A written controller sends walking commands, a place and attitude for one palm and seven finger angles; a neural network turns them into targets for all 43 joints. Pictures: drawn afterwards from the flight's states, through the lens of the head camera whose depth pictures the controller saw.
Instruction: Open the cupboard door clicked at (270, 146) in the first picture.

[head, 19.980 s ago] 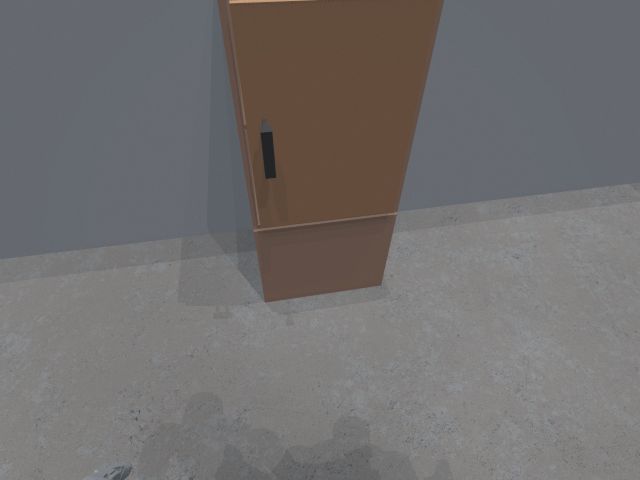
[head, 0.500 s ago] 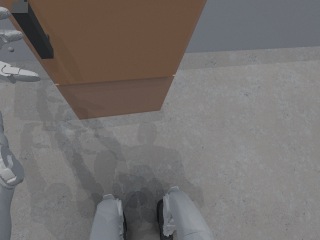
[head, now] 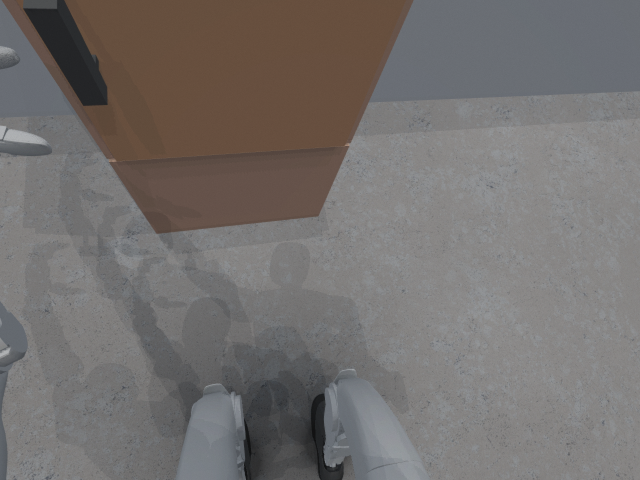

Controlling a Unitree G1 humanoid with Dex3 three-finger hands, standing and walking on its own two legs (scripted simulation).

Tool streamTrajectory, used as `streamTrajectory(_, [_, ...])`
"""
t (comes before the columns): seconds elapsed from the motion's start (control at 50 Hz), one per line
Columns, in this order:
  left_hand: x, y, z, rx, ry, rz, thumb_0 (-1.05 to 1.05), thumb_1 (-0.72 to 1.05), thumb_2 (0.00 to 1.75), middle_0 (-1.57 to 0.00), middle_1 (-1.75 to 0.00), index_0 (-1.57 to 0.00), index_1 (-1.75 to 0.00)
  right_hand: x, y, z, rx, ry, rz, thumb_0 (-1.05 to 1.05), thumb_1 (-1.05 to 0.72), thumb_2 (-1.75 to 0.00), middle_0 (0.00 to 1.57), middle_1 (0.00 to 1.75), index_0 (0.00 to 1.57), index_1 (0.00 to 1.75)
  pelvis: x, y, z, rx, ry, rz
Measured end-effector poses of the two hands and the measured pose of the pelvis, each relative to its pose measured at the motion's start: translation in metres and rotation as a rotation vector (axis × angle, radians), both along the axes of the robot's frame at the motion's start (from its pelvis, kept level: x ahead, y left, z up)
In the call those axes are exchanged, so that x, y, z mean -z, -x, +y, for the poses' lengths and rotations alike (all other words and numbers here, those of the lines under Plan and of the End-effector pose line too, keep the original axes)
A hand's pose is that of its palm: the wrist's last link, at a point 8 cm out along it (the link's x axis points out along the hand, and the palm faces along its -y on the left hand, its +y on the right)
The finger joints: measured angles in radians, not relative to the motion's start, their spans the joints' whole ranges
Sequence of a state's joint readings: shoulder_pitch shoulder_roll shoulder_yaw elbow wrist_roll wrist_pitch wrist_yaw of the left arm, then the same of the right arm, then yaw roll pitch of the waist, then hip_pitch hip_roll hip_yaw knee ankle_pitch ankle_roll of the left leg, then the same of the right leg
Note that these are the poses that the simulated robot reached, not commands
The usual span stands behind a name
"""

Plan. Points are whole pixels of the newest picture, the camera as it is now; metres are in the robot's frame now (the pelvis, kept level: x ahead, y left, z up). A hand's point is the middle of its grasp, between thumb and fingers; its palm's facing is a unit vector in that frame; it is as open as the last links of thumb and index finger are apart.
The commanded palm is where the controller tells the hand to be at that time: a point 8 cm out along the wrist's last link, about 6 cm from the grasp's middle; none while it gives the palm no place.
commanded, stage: move the hooked fingers beside the handle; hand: left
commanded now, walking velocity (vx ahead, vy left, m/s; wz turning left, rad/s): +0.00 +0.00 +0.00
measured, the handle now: (72, 38) +0.59 +0.23 +0.06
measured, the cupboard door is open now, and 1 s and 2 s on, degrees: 0 0 0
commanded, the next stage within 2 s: slide the fingers in behind the handle in 0.66 s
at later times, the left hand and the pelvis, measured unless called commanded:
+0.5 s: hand out of the picture +0.53 +0.28 +0.06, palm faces +0.09 -1.00 -0.03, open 13.9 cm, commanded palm +0.51 +0.31 +0.05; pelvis +0.00 +0.00 +0.00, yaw +0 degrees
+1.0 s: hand (8, 89) +0.53 +0.28 +0.06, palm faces +0.09 -1.00 -0.02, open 13.9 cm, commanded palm +0.51 +0.30 +0.05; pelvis +0.00 +0.00 +0.00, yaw +0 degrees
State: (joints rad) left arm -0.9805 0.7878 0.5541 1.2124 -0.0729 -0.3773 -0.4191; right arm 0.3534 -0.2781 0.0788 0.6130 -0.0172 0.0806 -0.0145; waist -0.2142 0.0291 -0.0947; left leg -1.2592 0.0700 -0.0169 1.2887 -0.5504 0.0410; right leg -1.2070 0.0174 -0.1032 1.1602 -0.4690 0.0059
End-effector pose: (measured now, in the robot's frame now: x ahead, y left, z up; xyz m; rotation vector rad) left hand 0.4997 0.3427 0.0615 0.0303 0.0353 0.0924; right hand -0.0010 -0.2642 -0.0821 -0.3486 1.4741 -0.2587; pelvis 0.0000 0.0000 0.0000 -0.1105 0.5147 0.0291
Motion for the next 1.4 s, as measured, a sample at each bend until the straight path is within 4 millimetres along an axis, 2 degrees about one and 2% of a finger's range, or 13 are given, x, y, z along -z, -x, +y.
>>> streamTrajectory(0.54, [0.004,0.000,-0.005,-0.006,0.008,0.015,-0.01,-0.50,0.30,-0.30,-1.20,-0.30,-1.20,-0.001,-0.003,0.006,0.002,-0.015,-0.012,0.01,-0.91,-0.89,0.20,0.30,0.21,0.30,-0.002,-0.003,0.001,0.002,0.000,-0.002])
streamTrajectory(0.7, [-0.005,0.000,-0.001,-0.006,-0.021,-0.016,-0.01,-0.49,0.30,-0.30,-1.20,-0.30,-1.20,0.000,-0.004,0.003,0.004,-0.015,-0.007,0.01,-0.91,-0.89,0.20,0.30,0.21,0.30,-0.002,-0.004,0.000,0.002,-0.001,-0.002])
streamTrajectory(0.88, [0.004,0.002,-0.007,0.003,0.016,0.022,-0.01,-0.50,0.30,-0.30,-1.20,-0.30,-1.20,-0.001,-0.008,-0.001,-0.004,-0.007,-0.019,0.01,-0.91,-0.89,0.20,0.30,0.21,0.30,-0.003,-0.004,-0.002,0.000,-0.004,-0.002])
streamTrajectory(1.16, [0.006,0.000,-0.024,0.013,0.017,0.007,-0.01,-0.50,0.30,-0.30,-1.20,-0.30,-1.20,0.000,-0.008,0.001,0.006,-0.018,-0.027,0.01,-0.91,-0.89,0.20,0.30,0.21,0.30,-0.004,-0.004,-0.002,0.003,-0.006,-0.009])
streamTrajectory(1.4, [-0.002,0.002,-0.041,0.018,0.012,-0.009,-0.01,-0.50,0.30,-0.30,-1.20,-0.30,-1.20,0.003,-0.007,0.006,0.008,-0.046,-0.035,0.01,-0.91,-0.89,0.20,0.30,0.21,0.30,-0.006,-0.004,-0.001,-0.002,-0.012,-0.022])
